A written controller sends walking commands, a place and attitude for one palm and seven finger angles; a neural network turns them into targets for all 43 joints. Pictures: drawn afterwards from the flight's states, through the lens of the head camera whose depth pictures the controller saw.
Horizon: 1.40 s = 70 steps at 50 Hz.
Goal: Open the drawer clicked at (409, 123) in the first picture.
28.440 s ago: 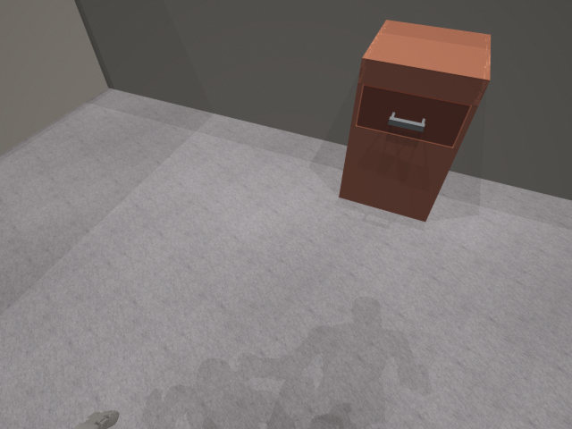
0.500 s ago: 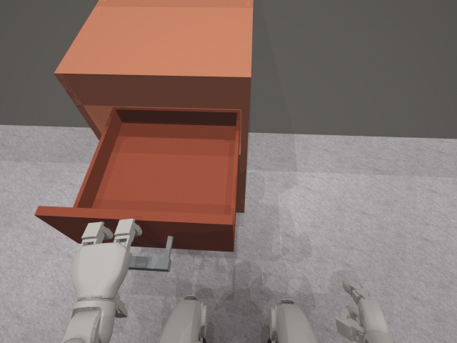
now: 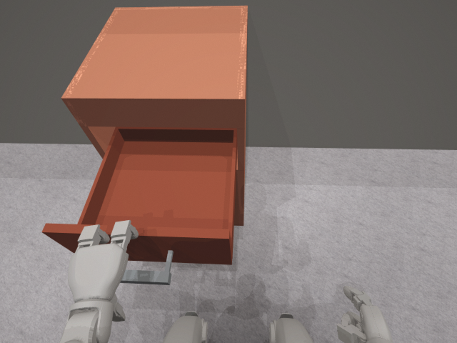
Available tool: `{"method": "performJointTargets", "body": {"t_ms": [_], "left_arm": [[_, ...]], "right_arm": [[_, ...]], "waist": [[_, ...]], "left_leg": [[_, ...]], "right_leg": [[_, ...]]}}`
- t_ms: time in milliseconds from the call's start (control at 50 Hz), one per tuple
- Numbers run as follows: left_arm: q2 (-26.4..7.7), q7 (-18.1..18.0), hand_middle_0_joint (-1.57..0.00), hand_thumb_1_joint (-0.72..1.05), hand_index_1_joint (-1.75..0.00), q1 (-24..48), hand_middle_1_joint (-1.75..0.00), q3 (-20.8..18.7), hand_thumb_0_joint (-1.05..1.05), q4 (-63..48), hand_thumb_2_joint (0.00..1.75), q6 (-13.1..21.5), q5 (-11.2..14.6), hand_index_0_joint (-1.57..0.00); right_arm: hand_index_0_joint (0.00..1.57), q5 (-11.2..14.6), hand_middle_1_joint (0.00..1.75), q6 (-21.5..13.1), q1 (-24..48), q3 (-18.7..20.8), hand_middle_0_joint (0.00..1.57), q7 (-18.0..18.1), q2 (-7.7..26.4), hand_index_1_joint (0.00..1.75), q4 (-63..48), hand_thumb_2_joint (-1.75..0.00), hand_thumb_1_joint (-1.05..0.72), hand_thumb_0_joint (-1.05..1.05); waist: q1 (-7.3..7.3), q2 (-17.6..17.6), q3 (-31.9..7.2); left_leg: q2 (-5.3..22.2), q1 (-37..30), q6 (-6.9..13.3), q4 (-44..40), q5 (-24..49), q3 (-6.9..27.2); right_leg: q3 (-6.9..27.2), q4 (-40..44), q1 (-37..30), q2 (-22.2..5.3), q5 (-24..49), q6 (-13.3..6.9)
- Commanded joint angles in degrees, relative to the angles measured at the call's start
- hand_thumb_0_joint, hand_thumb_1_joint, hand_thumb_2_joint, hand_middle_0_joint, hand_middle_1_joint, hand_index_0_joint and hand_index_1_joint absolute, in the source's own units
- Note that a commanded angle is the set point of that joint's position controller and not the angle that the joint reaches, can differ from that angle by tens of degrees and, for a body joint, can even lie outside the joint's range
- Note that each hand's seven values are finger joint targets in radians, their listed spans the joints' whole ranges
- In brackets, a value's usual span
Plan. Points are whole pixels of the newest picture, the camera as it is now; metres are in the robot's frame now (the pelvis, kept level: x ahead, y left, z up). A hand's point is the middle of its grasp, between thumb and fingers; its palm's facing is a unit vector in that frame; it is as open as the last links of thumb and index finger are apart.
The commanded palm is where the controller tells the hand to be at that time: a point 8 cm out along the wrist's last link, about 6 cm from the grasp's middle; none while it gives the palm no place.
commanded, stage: lift the hand off the handle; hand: left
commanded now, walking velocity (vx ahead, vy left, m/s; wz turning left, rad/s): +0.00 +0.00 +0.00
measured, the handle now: (142, 265) +0.29 +0.22 -0.15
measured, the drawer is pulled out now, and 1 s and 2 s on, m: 0.30 0.30 0.30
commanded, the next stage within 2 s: draw the hand back to the body in 0.68 s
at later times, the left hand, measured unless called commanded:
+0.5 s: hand (105, 272) +0.23 +0.23 -0.01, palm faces -0.01 -0.09 -1.00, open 13.8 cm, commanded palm +0.22 +0.22 +0.05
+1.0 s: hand (87, 264) +0.23 +0.23 +0.04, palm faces +0.07 -0.05 -1.00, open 13.8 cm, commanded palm +0.21 +0.23 +0.09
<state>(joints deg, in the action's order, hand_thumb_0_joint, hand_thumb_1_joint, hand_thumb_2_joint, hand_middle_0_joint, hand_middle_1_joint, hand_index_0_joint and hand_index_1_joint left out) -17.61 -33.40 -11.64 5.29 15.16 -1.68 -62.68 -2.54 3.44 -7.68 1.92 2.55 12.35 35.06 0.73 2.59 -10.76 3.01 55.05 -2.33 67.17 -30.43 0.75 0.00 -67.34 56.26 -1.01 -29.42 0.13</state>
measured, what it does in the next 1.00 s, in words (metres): stands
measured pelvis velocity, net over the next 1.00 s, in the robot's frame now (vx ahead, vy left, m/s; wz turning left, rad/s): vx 0.02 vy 0.00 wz -0.01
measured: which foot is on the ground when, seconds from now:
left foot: down 0.00-1.00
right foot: down 0.00-1.00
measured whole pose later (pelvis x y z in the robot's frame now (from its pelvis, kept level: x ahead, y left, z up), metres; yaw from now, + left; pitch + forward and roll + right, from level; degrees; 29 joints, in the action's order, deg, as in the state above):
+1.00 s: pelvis +0.02 +0.00 +0.04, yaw -1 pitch +13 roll +0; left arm -20.4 -30.0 -24.3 3.1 -0.5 0.0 -60.8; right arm -2.2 4.6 -10.8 2.0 -0.2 13.0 31.6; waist 1.3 3.8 -9.7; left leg 3.3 40.7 -2.1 56.4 -28.4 -0.3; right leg 0.5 -56.6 42.2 -0.7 -27.1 0.4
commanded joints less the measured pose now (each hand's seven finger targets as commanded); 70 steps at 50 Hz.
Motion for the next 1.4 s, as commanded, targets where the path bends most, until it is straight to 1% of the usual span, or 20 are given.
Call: {"method": "performJointTargets", "body": {"t_ms": [0,80,200,320,380,460,540,620,760,840,960,980,1000,1080,1100,1180,1220,1280,1360,1380], "left_arm": [[-8.5,-0.5,-0.3,-0.5,-1.2,1.7,-1.2,-4.6,0.0,-11.4,0.3,1.2,0.2,-0.3],[-9.4,-0.7,-0.3,-0.5,-1.2,1.4,-1.2,-5.9,0.0,-12.1,0.3,3.0,-0.3,-0.3],[-9.5,-2.4,-0.3,-0.5,-1.2,-2.6,-1.2,-7.2,0.0,-16.3,0.3,4.0,-0.4,-0.3],[-8.6,-1.7,-0.3,-0.5,-1.2,-2.6,-1.2,-5.8,0.0,-16.5,0.3,2.2,0.2,-0.3],[-7.6,-0.5,-0.3,-0.5,-1.2,-3.4,-1.2,-3.8,0.0,-18.8,0.3,1.8,0.8,-0.3],[-8.8,0.6,-0.3,-0.5,-1.2,-3.8,-1.2,-4.5,0.0,-20.2,0.3,2.1,1.1,-0.3],[-10.1,0.7,-0.3,-0.5,-1.2,-6.1,-1.2,-6.4,0.0,-19.6,0.3,2.2,0.3,-0.3],[-7.3,0.6,-0.3,-0.5,-1.2,-5.0,-1.2,-4.1,0.0,-16.8,0.3,1.8,-0.2,-0.3],[-8.4,1.0,-0.3,-0.5,-1.2,-3.4,-1.2,-4.4,0.0,-19.3,0.3,2.8,-0.1,-0.3],[-13.1,0.3,-0.3,-0.5,-1.2,-7.7,-1.2,-9.2,0.0,-25.6,0.3,2.9,0.9,-0.3],[-11.0,2.0,-0.3,-0.5,-1.2,-14.6,-1.2,-8.5,0.0,-26.0,0.3,0.3,3.2,-0.3],[-10.0,3.0,-0.3,-0.5,-1.2,-15.8,-1.2,-7.6,0.0,-25.5,0.3,-0.3,4.1,-0.3],[-10.8,4.0,-0.3,-0.5,-1.2,-14.2,-1.2,-7.6,0.0,-27.1,0.3,-0.6,4.6,-0.3],[-12.7,8.1,-0.3,-0.5,-1.2,-11.9,-1.2,-7.3,0.0,-29.6,0.3,0.1,6.4,-0.3],[-14.5,8.9,-0.3,-0.5,-1.2,-10.3,-1.2,-8.4,0.0,-31.1,0.3,1.1,6.3,-0.3],[-15.9,10.2,-0.3,-0.5,-1.2,-12.3,-1.2,-10.5,0.0,-35.4,0.3,5.2,6.4,-0.3],[-17.3,10.1,-0.3,-0.5,-1.2,-14.6,-1.2,-13.1,0.0,-35.7,0.3,6.5,6.3,-0.3],[-18.0,9.8,-0.3,-0.5,-1.2,-17.0,-1.2,-15.7,0.0,-35.7,0.3,6.6,6.8,-0.3],[-18.2,10.6,-0.3,-0.5,-1.2,-18.3,-1.2,-16.7,0.0,-38.1,0.3,5.2,8.5,-0.3],[4.5,16.1,-0.3,-0.47,-1.18,-16.2,-1.18,-9.0,0.0,-34.7,0.32,3.3,49.7,-0.3]], "right_arm": [[0.2,-0.3,0.3,-2.9,3.3,1.9,0.2,0.6,6.5,0.3,-8.3,-0.9,-0.9,0.0],[0.2,-0.5,0.3,-3.1,2.8,2.3,0.2,0.3,6.5,0.3,-8.5,-0.9,-0.9,0.0],[0.2,-0.9,0.3,-2.8,2.6,2.5,0.2,-0.7,6.4,0.3,-9.6,-0.9,-0.9,0.0],[0.2,-0.6,0.3,-2.6,2.4,2.7,0.2,-1.0,6.7,0.3,-9.7,-0.9,-0.9,0.0],[0.2,-0.4,0.3,-2.8,2.4,2.6,0.2,-1.2,6.7,0.3,-10.3,-0.9,-0.9,0.0],[0.2,-0.5,0.3,-2.7,2.2,2.0,0.2,-1.3,6.7,0.3,-10.9,-0.9,-0.9,0.0],[0.2,-0.4,0.3,-2.3,2.2,1.9,0.2,-1.5,6.5,0.3,-11.5,-0.9,-0.9,0.0],[0.2,-0.3,0.3,-2.1,2.2,2.0,0.2,-2.2,6.3,0.3,-11.4,-0.9,-0.9,0.0],[0.2,-0.7,0.3,-2.3,1.9,2.0,0.2,-2.3,6.5,0.3,-11.9,-0.9,-0.9,0.0],[0.2,-0.5,0.3,-2.1,2.2,2.1,0.2,-1.9,6.5,0.3,-12.6,-0.9,-0.9,0.0],[0.2,0.5,0.3,-1.9,3.1,1.7,0.2,-2.6,6.4,0.3,-12.9,-0.9,-0.9,0.0],[0.2,1.0,0.3,-2.0,3.1,1.9,0.2,-2.5,6.5,0.3,-13.1,-0.9,-0.9,0.0],[0.2,1.0,0.3,-2.1,3.5,1.6,0.2,-2.6,6.8,0.3,-13.3,-0.9,-0.9,0.0],[0.2,1.3,0.3,-2.8,4.1,1.2,0.2,-1.5,6.9,0.3,-13.6,-0.9,-0.9,0.0],[0.2,1.0,0.3,-3.1,3.7,0.8,0.2,-1.5,6.8,0.3,-13.5,-0.9,-0.9,0.0],[0.2,0.7,0.3,-3.8,3.2,1.2,0.2,-1.3,6.2,0.3,-13.3,-0.9,-0.9,0.0],[0.2,0.6,0.3,-3.8,3.0,1.1,0.2,-1.7,6.0,0.3,-13.3,-0.9,-0.9,0.0],[0.2,1.0,0.3,-3.3,3.0,1.5,0.2,-2.0,6.0,0.3,-13.4,-0.9,-0.9,0.0],[0.2,1.3,0.3,-2.9,3.8,1.3,0.2,-2.7,6.3,0.3,-14.0,-0.9,-0.9,0.0],[0.2,4.4,0.3,-6.2,-1.8,1.2,0.2,-0.6,2.6,0.3,-16.4,-0.9,-0.9,0.0]], "waist": [[-0.33,-3.7,-14.0],[-0.35,-2.8,-11.6],[0.59,-0.6,-15.1],[-0.77,-2.5,-12.2],[-0.89,-1.0,-12.0],[-0.69,-2.7,-12.1],[0.13,-1.5,-9.2],[-0.4,-1.4,-6.9],[-0.01,-1.3,-11.6],[1.45,0.5,-13.0],[1.02,-2.2,-8.2],[0.8,-2.7,-5.4],[0.66,-4.2,-6.4],[0.38,-3.7,-1.7],[0.47,-5.5,-3.1],[1.43,-0.1,-2.6],[2.06,0.5,-2.4],[2.44,1.0,-0.9],[2.59,0.6,-2.9],[-2.49,-1.0,-0.4]], "left_leg": [[-3.9,-11.4,3.8,-9.4,10.9,-2.9],[-3.8,-12.3,3.8,-9.7,11.4,-2.9],[-4.0,-14.7,3.5,-9.9,14.8,-3.3],[-3.6,-15.9,3.6,-11.5,14.4,-2.9],[-3.5,-17.9,3.7,-12.8,15.2,-2.6],[-3.4,-19.0,3.8,-13.8,15.2,-2.8],[-3.3,-19.3,3.5,-15.4,15.4,-2.5],[-3.2,-18.9,3.4,-15.8,13.9,-2.4],[-3.3,-20.7,3.5,-15.6,15.8,-2.9],[-3.5,-22.8,3.5,-16.8,18.5,-3.2],[-3.1,-23.2,3.4,-19.3,18.7,-3.3],[-2.9,-22.7,3.4,-20.3,16.9,-3.0],[-2.9,-23.2,3.7,-20.7,16.3,-3.2],[-3.0,-24.7,4.4,-23.2,12.7,-3.0],[-3.1,-25.4,4.6,-23.2,12.9,-3.1],[-3.1,-29.0,4.4,-24.4,14.9,-3.0],[-3.1,-29.4,4.1,-24.5,15.5,-3.1],[-3.0,-28.9,3.7,-24.9,16.0,-3.0],[-2.7,-30.7,3.5,-25.8,19.0,-3.0],[-0.5,-39.4,4.7,-29.1,19.8,-1.7]], "right_leg": [[-1.3,13.3,-11.3,2.5,12.6,-1.9],[-1.6,13.6,-10.9,2.5,13.4,-2.1],[-1.6,13.1,-12.7,2.5,16.6,-2.3],[-2.1,14.9,-13.4,2.7,16.7,-2.1],[-2.5,15.7,-14.4,2.7,17.0,-2.3],[-2.2,16.9,-15.1,2.6,16.5,-1.9],[-2.8,17.4,-15.7,2.9,16.0,-2.4],[-3.2,17.8,-14.4,3.0,14.1,-2.4],[-2.4,17.7,-16.1,2.7,16.4,-2.3],[-2.1,18.7,-20.5,2.7,19.8,-2.7],[-1.9,21.0,-22.8,2.6,21.7,-2.1],[-2.2,22.0,-23.3,2.6,20.2,-2.1],[-1.7,23.0,-23.8,2.2,19.9,-1.7],[-1.3,26.6,-25.1,1.5,15.1,-1.4],[-0.9,27.0,-25.0,1.2,14.9,-1.0],[-1.7,27.2,-25.8,1.4,15.4,-1.7],[-1.8,27.3,-25.9,1.3,15.7,-1.8],[-1.9,27.6,-26.9,1.6,16.8,-1.9],[-1.9,27.9,-28.5,1.3,19.9,-1.5],[-3.8,29.3,-36.1,1.6,20.3,-1.5]]}}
